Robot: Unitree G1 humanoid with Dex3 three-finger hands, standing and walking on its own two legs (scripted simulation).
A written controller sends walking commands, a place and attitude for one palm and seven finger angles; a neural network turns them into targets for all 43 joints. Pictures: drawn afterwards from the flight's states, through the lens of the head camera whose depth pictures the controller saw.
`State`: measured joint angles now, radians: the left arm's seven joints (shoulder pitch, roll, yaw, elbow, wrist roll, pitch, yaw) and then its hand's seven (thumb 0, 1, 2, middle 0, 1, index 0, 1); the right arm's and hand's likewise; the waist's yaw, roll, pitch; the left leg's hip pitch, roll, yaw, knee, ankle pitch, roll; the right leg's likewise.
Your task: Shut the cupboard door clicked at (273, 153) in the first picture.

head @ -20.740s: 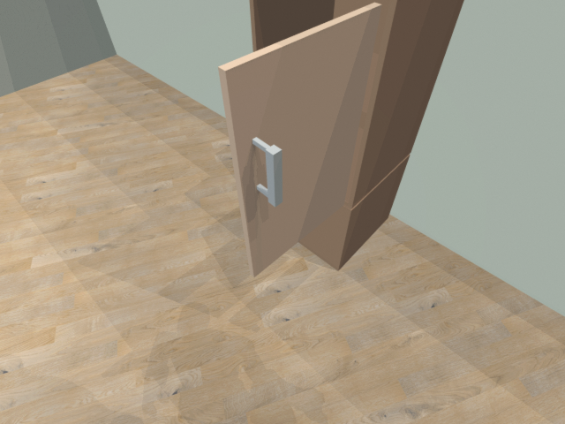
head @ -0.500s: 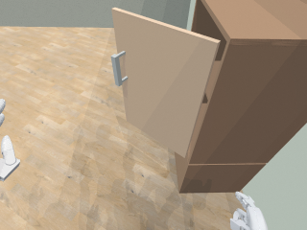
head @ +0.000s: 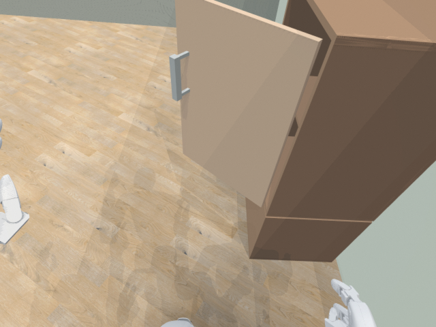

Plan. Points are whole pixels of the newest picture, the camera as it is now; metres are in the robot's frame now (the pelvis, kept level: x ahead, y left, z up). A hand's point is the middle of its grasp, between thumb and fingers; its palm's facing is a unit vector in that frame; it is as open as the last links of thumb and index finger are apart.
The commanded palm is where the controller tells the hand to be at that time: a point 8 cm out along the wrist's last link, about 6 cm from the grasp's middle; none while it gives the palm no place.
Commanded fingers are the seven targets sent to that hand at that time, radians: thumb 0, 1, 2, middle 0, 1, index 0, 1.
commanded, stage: step back with the hand held close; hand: left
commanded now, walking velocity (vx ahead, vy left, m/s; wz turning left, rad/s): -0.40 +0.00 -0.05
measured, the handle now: (181, 76) +0.76 +0.15 +0.06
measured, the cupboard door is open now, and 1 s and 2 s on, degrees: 51 51 51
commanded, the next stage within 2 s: stop stepping back and stand still in 0.40 s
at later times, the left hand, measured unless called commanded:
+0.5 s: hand (8, 291) +0.13 +0.22 +0.19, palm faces +0.24 -0.87 -0.43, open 7.4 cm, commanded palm +0.05 +0.29 +0.20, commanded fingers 0.00 0.90 0.90 -0.20 -0.30 -0.20 -0.30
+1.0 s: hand out of the picture +0.02 +0.33 +0.21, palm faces +0.44 -0.79 -0.43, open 7.4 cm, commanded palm +0.00 +0.36 +0.20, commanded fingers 0.00 0.90 0.90 -0.20 -0.30 -0.20 -0.30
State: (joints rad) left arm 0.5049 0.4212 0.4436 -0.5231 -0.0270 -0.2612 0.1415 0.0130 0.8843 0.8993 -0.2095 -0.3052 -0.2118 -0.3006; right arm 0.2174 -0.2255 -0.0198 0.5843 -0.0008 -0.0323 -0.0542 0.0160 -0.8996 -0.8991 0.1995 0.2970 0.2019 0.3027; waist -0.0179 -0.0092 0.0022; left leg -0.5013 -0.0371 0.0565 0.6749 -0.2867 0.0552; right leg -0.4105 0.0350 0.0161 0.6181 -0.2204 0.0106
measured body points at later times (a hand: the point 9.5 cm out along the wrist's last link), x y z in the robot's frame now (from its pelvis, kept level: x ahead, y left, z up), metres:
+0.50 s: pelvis -0.11 +0.00 +0.00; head -0.08 +0.04 +0.45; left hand +0.11 +0.27 +0.22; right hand +0.08 -0.23 -0.06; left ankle +0.11 +0.06 -0.72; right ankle -0.24 -0.13 -0.72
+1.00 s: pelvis -0.17 +0.08 +0.00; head -0.20 +0.11 +0.45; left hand +0.00 +0.38 +0.23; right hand -0.07 -0.17 -0.08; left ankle -0.14 +0.18 -0.72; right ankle -0.23 -0.08 -0.72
